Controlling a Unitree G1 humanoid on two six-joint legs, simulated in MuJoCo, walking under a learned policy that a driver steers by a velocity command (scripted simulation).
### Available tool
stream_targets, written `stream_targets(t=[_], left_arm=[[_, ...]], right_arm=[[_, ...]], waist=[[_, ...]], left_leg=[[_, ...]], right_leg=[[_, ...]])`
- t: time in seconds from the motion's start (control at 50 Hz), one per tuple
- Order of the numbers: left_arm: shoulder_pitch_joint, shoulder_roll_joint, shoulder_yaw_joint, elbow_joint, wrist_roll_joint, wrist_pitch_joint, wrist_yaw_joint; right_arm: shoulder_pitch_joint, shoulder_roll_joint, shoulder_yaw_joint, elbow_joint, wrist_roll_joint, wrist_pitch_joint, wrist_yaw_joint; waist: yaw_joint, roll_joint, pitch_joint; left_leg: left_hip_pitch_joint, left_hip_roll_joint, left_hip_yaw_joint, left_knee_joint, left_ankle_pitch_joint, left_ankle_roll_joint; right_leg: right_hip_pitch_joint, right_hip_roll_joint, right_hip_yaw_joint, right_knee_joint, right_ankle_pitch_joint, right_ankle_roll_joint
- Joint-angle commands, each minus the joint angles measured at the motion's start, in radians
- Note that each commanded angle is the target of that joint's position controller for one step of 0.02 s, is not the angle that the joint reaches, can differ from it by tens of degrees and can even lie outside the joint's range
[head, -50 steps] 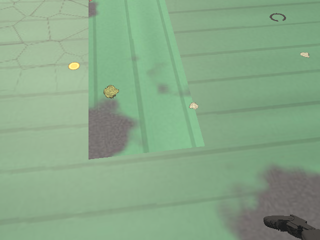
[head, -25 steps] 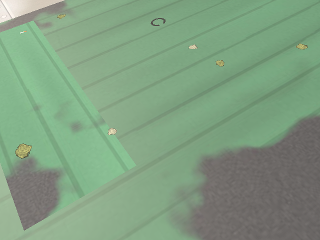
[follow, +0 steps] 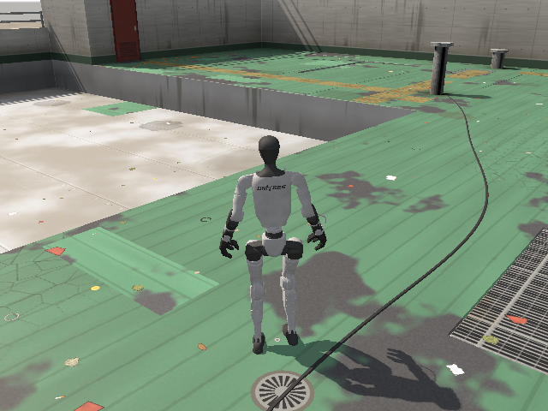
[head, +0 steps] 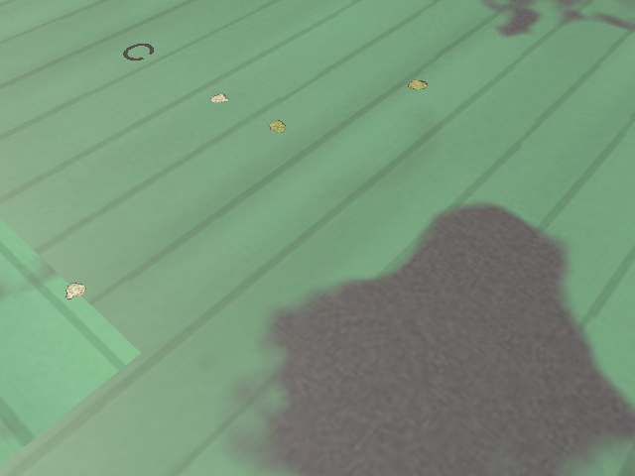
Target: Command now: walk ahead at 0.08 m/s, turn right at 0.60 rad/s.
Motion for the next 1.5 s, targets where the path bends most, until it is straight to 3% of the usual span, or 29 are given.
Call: stream_targets(t=[0.02,0.16,0.32,0.34,0.36,0.38,0.4,0.44,0.48,0.52,0.58,0.78,0.82,0.86,0.88,0.9,0.92,0.96,1.0,1.1,1.24,1.28,1.32,1.34,1.36,1.38,1.4,1.44,1.5], left_arm=[[0.042,0.121,0.038,-0.034,0.001,-0.009,-0.02],[-0.074,0.065,0.009,-0.077,-0.012,0.011,-0.043],[-0.079,0.052,-0.005,-0.117,-0.018,0.002,-0.035],[-0.034,0.054,-0.004,-0.104,-0.006,-0.01,-0.026],[0.025,0.116,0.012,-0.093,0.01,-0.025,-0.013],[0.03,0.278,0.045,-0.123,-0.009,-0.034,-0.005],[0.142,0.247,0.051,-0.092,-0.041,-0.033,-0.006],[0.032,0.152,0.019,-0.088,-0.035,-0.025,0.005],[-0.039,0.113,0.006,-0.097,-0.034,-0.02,0.016],[-0.011,0.124,0.008,-0.087,-0.028,-0.026,0.007],[0.039,0.137,0.015,-0.065,-0.02,-0.039,-0.001],[0.139,0.166,0.027,-0.02,-0.007,-0.077,-0.006],[0.112,0.166,0.029,-0.025,-0.006,-0.082,-0.008],[0.048,0.152,0.025,-0.034,-0.012,-0.084,-0.005],[0.046,0.104,0.013,-0.037,-0.018,-0.093,-0.002],[0.061,0.006,-0.015,-0.063,-0.035,-0.103,-0.003],[0.056,0.07,-0.006,-0.073,-0.015,-0.098,0.004],[0.044,0.106,0.004,-0.031,0.006,-0.087,-0.012],[0.052,0.083,0.002,-0.009,0.008,-0.076,-0.039],[-0.037,0.043,-0.016,-0.029,0.011,-0.073,-0.054],[-0.296,-0.011,-0.064,-0.1,0.012,-0.082,-0.068],[-0.28,0.003,-0.064,-0.091,0.013,-0.086,-0.056],[-0.123,0.039,-0.049,-0.037,0.016,-0.096,-0.036],[0.036,0.068,-0.036,0.019,0.024,-0.107,-0.022],[0.199,0.141,-0.014,0.054,0.043,-0.111,-0.006],[0.207,0.219,0.004,0.053,0.038,-0.105,0.006],[0.185,0.173,0.003,0.05,-0.003,-0.101,0.01],[0.056,0.073,-0.026,0.067,-0.005,-0.116,0.01],[0.018,0.007,-0.046,0.085,-0.009,-0.142,0.013]], right_arm=[[-0.089,-0.124,-0.032,-0.082,0.005,-0.022,-0.001],[0.063,-0.149,-0.049,-0.034,0.007,-0.027,-0.001],[0.043,-0.198,-0.068,-0.015,0.021,-0.012,0.022],[0.039,-0.197,-0.068,-0.01,0.029,-0.008,0.022],[0.074,-0.174,-0.062,-0.009,0.025,-0.007,0.023],[0.064,-0.065,-0.03,-0.091,0.01,0.0,0.031],[-0.001,-0.124,-0.04,-0.084,-0.004,0.019,0.017],[-0.015,-0.128,-0.043,-0.067,0.016,0.023,0.019],[0.018,-0.157,-0.052,-0.045,-0.004,0.019,0.027],[0.033,-0.153,-0.052,-0.032,-0.013,0.022,0.043],[-0.032,-0.136,-0.05,-0.044,-0.014,0.019,0.054],[-0.178,-0.113,-0.037,-0.081,0.001,-0.035,0.055],[-0.143,-0.113,-0.035,-0.078,0.011,-0.047,0.049],[-0.002,-0.11,-0.037,-0.038,0.015,-0.064,0.03],[0.095,-0.163,-0.051,-0.016,0.006,-0.076,0.015],[0.191,-0.271,-0.07,-0.019,-0.017,-0.081,0.001],[0.186,-0.321,-0.089,0.0,-0.017,-0.073,0.001],[0.082,-0.178,-0.056,-0.014,0.001,-0.074,0.014],[0.06,-0.124,-0.038,-0.01,0.001,-0.085,0.015],[0.163,-0.106,-0.035,0.057,0.008,-0.121,0.043],[0.254,-0.12,-0.032,0.152,0.017,-0.116,0.044],[0.277,-0.141,-0.034,0.182,0.018,-0.108,0.039],[0.276,-0.163,-0.035,0.202,0.019,-0.099,0.034],[0.27,-0.159,-0.03,0.205,0.025,-0.094,0.032],[0.263,-0.118,-0.015,0.169,0.026,-0.096,0.035],[0.361,-0.001,0.007,0.134,0.044,-0.092,0.049],[0.267,-0.14,-0.031,0.148,0.023,-0.083,0.033],[0.196,-0.096,-0.025,0.133,0.034,-0.091,0.041],[0.248,-0.053,-0.024,0.18,0.005,-0.051,0.058]], waist=[[0.028,0.183,0.028],[-0.055,0.187,-0.015],[-0.036,0.225,-0.059],[0.0,0.174,-0.079],[0.028,0.026,-0.126],[-0.004,-0.262,-0.132],[0.086,-0.119,-0.188],[0.019,-0.054,-0.053],[-0.018,-0.077,-0.058],[-0.013,-0.068,-0.088],[0.012,-0.067,-0.024],[0.055,-0.056,0.012],[0.024,-0.057,0.011],[-0.076,-0.015,0.001],[-0.12,0.07,-0.035],[-0.145,0.282,-0.136],[-0.111,0.289,-0.093],[-0.047,0.114,0.054],[-0.03,0.155,0.049],[-0.042,0.152,0.032],[-0.082,0.163,0.06],[-0.061,0.166,0.052],[0.022,0.163,-0.045],[0.095,0.141,-0.137],[0.155,0.052,-0.265],[0.081,-0.189,-0.386],[0.114,-0.012,-0.322],[0.032,0.009,-0.086],[-0.035,-0.027,-0.019]], left_leg=[[0.024,0.249,-0.211,-0.27,-0.004,0.12],[0.226,0.289,-0.055,-0.164,0.458,0.162],[0.145,0.31,0.058,0.024,0.555,0.102],[0.096,0.289,0.097,0.12,0.483,0.06],[-0.041,0.243,0.153,0.318,0.307,-0.002],[-0.361,0.062,0.188,0.543,-0.371,-0.079],[-0.362,0.051,0.022,0.671,-0.43,-0.077],[-0.38,0.087,-0.023,0.688,-0.27,-0.069],[-0.333,0.091,-0.014,0.623,-0.159,-0.077],[-0.323,0.075,-0.008,0.599,-0.113,-0.081],[-0.391,0.07,-0.014,0.496,-0.08,-0.087],[-0.303,0.022,-0.032,0.2,-0.063,-0.077],[-0.168,0.005,-0.039,0.126,-0.064,-0.063],[0.135,-0.008,-0.033,-0.033,0.009,-0.046],[0.321,0.085,-0.118,-0.085,-0.059,-0.03],[0.462,0.364,-0.457,-0.231,-0.405,0.031],[0.365,0.463,-0.741,-0.33,-0.609,0.103],[0.204,0.369,-0.52,-0.314,-0.467,0.087],[0.181,0.279,-0.302,-0.323,-0.197,0.063],[0.207,0.247,-0.125,-0.313,0.214,0.095],[0.192,0.234,0.01,-0.314,0.482,0.102],[0.239,0.264,0.015,-0.254,0.675,0.1],[0.271,0.26,0.045,-0.041,0.971,0.081],[0.193,0.231,0.078,0.151,0.921,0.062],[-0.004,0.196,0.099,0.431,0.552,0.048],[-0.357,0.013,0.089,0.79,-0.294,0.014],[-0.418,0.033,-0.052,0.849,-0.244,0.034],[-0.394,0.099,-0.057,0.745,-0.094,0.04],[-0.277,0.111,-0.043,0.67,-0.048,0.01]], right_leg=[[-0.125,-0.059,-0.042,0.268,0.045,0.033],[-0.171,-0.118,-0.122,0.133,0.028,0.083],[0.129,-0.104,-0.236,-0.276,0.044,0.004],[0.229,-0.092,-0.226,-0.417,0.169,-0.012],[0.392,-0.188,-0.051,-0.526,0.267,-0.043],[0.514,-0.517,0.4,-0.531,0.699,-0.187],[0.502,-0.532,0.377,-0.494,0.807,-0.298],[0.386,-0.413,0.215,-0.515,0.688,-0.262],[0.351,-0.31,0.151,-0.546,0.543,-0.203],[0.35,-0.284,0.179,-0.594,0.266,-0.204],[0.345,-0.283,0.268,-0.671,-0.047,-0.222],[0.277,-0.272,0.383,-0.625,-0.067,-0.242],[0.2,-0.256,0.404,-0.599,-0.052,-0.22],[0.019,-0.187,0.369,-0.499,-0.049,-0.161],[-0.108,-0.122,0.292,-0.358,-0.103,-0.115],[-0.216,0.0,0.088,-0.035,-0.195,-0.061],[-0.322,0.009,0.012,0.128,-0.176,-0.055],[-0.302,-0.1,0.01,0.207,-0.006,-0.05],[-0.267,-0.132,-0.036,0.226,0.104,-0.027],[-0.318,-0.124,-0.032,0.223,0.218,-0.01],[-0.146,-0.147,-0.227,-0.208,0.301,-0.022],[-0.067,-0.128,-0.248,-0.27,0.261,-0.061],[0.139,-0.07,-0.263,-0.336,0.226,-0.11],[0.361,-0.075,-0.244,-0.385,0.268,-0.139],[0.621,-0.29,-0.018,-0.401,0.114,-0.184],[0.859,-0.6,0.49,-0.474,0.126,-0.309],[0.759,-0.562,0.483,-0.516,0.178,-0.281],[0.494,-0.463,0.181,-0.583,0.388,-0.213],[0.321,-0.384,-0.008,-0.656,0.553,-0.151]])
